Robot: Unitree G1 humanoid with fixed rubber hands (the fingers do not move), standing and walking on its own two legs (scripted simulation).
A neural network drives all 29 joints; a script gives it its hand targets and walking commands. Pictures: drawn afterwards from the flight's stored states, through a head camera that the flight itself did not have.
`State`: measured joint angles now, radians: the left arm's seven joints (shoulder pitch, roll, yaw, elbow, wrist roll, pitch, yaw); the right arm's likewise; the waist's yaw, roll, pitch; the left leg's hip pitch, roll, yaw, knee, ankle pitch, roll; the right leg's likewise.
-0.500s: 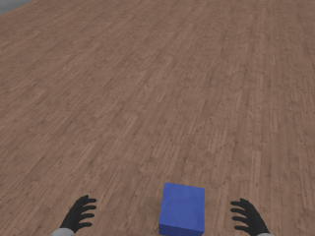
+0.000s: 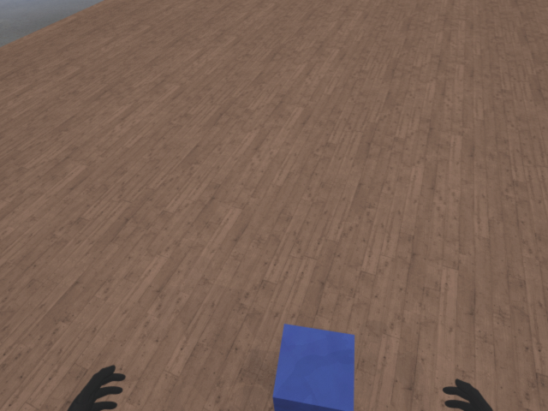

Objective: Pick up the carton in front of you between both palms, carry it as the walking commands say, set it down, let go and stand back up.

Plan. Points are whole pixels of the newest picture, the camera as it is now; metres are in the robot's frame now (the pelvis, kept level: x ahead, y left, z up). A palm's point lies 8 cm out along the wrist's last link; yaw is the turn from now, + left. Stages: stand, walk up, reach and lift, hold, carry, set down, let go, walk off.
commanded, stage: stand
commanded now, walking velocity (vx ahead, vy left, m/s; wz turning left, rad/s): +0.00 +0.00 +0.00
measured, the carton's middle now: (313, 377) +0.36 -0.08 -0.64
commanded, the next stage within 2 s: none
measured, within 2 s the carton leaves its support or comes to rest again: neither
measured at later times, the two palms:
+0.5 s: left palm out of the picture +0.11 +0.29 -0.08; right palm out of the picture +0.12 -0.30 -0.09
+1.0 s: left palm out of the picture +0.08 +0.30 -0.08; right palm out of the picture +0.08 -0.31 -0.10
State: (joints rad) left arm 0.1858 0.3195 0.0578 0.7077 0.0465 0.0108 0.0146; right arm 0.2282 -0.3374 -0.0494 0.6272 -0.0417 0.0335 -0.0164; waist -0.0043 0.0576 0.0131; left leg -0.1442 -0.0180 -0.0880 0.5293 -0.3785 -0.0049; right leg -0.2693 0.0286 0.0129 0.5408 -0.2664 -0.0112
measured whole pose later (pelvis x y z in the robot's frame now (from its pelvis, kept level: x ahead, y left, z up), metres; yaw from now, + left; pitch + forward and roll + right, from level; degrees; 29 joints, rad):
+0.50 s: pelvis +0.00 -0.01 +0.01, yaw +1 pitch -1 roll +0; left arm 0.15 0.33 0.04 0.88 0.03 0.00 0.01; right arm 0.21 -0.37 -0.02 0.79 -0.03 0.00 -0.03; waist 0.01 0.03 0.02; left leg -0.09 -0.01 -0.10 0.45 -0.34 -0.01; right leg -0.22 0.03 0.00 0.48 -0.24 -0.02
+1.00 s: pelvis -0.01 -0.01 +0.01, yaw +0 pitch -2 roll +0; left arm 0.13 0.36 0.03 0.99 0.02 -0.01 0.01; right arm 0.19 -0.39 0.00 0.91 -0.03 -0.01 -0.02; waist 0.01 0.03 0.03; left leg -0.06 -0.01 -0.09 0.39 -0.29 -0.01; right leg -0.19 0.03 0.01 0.42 -0.18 -0.02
